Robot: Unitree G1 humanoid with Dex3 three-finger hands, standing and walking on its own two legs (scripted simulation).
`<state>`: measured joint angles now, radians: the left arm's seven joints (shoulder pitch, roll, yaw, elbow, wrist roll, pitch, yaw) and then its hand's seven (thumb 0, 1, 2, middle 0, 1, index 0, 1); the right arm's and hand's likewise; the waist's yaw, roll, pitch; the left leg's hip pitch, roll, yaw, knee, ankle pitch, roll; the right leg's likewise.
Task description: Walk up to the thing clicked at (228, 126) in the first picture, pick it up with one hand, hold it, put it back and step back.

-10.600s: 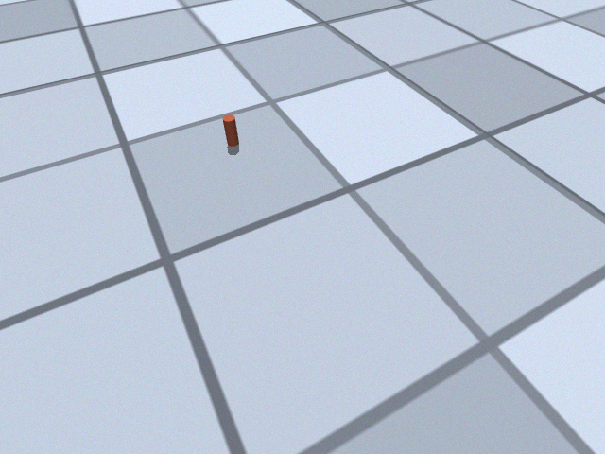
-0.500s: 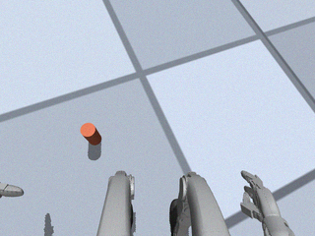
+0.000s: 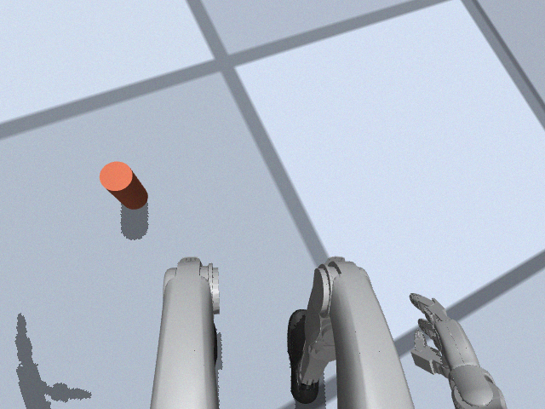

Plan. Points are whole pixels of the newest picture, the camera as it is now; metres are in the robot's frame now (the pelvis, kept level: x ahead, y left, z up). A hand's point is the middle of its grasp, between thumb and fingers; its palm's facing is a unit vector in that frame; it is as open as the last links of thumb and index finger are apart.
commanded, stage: go down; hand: left
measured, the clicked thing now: (126, 187) +0.48 +0.32 -0.38
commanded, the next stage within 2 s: approach in 1.02 s
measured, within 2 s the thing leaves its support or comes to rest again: neither
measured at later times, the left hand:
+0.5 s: hand out of the picture +0.33 +0.47 -0.05, palm faces +0.40 -0.91 -0.08, open 17.5 cm
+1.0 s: hand out of the picture +0.33 +0.49 -0.07, palm faces +0.41 -0.91 -0.06, open 17.4 cm
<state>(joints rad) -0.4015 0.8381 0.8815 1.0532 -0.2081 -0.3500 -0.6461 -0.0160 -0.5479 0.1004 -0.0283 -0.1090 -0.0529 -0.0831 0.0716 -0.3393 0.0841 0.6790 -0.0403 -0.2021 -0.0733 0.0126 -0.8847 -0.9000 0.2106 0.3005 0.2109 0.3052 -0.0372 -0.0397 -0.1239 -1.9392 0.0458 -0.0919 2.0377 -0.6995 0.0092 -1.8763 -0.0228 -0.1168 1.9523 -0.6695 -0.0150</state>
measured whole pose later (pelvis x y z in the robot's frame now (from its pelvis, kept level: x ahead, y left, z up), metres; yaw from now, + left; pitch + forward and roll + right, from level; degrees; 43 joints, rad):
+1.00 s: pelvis -0.02 +0.00 -0.08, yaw -2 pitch +31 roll -10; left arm -0.55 1.02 1.00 1.14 -0.22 -0.38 -0.70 -0.02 -0.56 0.13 -0.02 -0.15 -0.05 -0.12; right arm 0.07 -0.37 0.15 0.68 -0.07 -0.19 -0.06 0.01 -0.89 -0.90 0.21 0.30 0.21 0.31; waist -0.06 -0.07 -0.05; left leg -2.15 0.04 -0.13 2.30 -0.70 0.03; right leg -2.06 -0.03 -0.14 2.18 -0.66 0.00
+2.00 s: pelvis -0.03 +0.02 -0.17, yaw -10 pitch +14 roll -17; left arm -0.67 1.06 0.80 1.58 -0.13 -0.95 -0.28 -0.02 -0.61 0.13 -0.04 -0.21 -0.10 -0.15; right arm -0.15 -0.39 0.50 0.56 -0.32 -0.01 0.05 0.00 -0.89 -0.89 0.21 0.30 0.21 0.31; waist -0.20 -0.30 0.28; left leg -2.21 0.06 -0.32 2.65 -0.73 0.04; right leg -2.06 0.04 -0.28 2.39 -0.61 0.03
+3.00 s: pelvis -0.03 +0.02 -0.17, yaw -13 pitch +11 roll -19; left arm -0.72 1.05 0.70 1.58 -0.10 -1.03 0.00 -0.01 0.09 0.58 -0.47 -0.51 -0.49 -0.49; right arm -0.20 -0.39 0.57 0.50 -0.36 0.10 0.09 0.00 -0.86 -0.89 0.21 0.30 0.21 0.30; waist -0.25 -0.31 0.34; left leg -2.21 0.07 -0.37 2.68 -0.74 0.05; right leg -2.05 0.06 -0.31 2.38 -0.58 0.06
